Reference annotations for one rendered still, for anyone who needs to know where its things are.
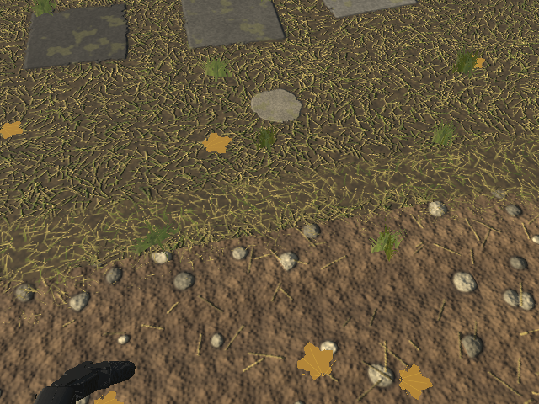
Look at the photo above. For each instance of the robot left hand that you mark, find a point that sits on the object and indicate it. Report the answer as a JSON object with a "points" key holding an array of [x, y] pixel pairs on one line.
{"points": [[85, 379]]}

